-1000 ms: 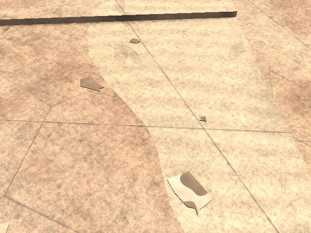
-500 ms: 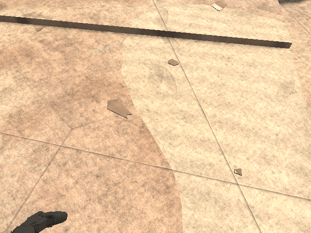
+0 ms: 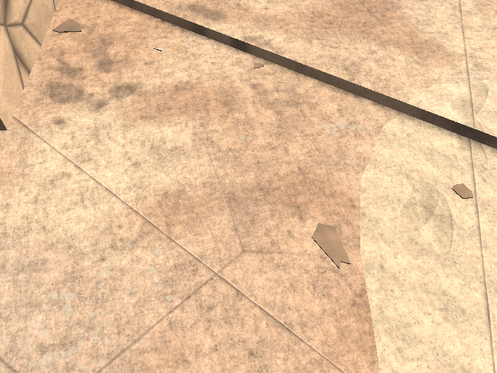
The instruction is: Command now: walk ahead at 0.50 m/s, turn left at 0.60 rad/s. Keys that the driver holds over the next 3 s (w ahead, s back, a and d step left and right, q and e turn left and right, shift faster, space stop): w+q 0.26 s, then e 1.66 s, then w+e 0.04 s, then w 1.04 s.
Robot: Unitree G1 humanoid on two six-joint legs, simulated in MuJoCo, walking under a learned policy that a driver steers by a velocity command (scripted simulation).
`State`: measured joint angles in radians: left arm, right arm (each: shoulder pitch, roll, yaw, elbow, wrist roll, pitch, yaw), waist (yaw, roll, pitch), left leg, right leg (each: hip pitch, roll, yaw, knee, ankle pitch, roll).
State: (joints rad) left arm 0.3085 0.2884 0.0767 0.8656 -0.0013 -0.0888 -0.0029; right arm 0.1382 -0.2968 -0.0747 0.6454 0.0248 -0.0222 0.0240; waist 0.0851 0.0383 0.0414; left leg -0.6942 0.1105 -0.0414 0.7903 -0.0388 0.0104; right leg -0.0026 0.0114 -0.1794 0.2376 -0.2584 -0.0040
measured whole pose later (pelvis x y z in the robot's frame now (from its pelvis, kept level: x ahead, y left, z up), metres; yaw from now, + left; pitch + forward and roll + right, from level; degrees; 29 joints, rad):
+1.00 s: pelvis +0.39 +0.09 -0.01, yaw -6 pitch +3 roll +0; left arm 0.18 0.31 0.08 0.64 -0.01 0.05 0.02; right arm 0.16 -0.28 -0.05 0.73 0.00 -0.01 -0.02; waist 0.02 -0.02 0.03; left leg -0.39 -0.03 -0.10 0.60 -0.29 -0.05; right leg -0.42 0.11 0.18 0.51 -0.12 -0.02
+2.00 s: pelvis +0.41 +0.10 +0.00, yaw -42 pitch +2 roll +0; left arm 0.18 0.35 0.09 0.62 -0.02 0.05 0.02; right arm 0.16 -0.27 -0.07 0.69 -0.01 -0.02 -0.01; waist 0.00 -0.05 0.02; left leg -0.26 -0.02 -0.01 0.48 -0.25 0.02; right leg -0.48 0.09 0.13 1.01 -0.45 0.03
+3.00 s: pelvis +0.68 -0.20 +0.00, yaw -47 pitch +1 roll +1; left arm 0.23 0.31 0.04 0.74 -0.01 -0.06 0.01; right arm 0.28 -0.27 -0.05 0.79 0.00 -0.09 0.03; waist -0.03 -0.04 0.04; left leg -0.21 -0.07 0.05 0.34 -0.15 0.08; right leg -0.59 -0.11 0.05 1.09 -0.27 0.00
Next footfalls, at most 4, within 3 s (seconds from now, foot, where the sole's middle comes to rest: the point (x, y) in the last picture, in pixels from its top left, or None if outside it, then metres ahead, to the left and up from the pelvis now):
0.14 left None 0.25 0.14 -0.78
0.62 right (283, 357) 0.50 -0.02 -0.78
1.02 left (194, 358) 0.48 0.22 -0.78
1.44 right None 0.39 -0.03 -0.78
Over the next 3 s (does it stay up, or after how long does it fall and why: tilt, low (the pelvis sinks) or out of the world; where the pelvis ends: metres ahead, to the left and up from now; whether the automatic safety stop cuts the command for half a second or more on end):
stays up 0.68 -0.20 0.00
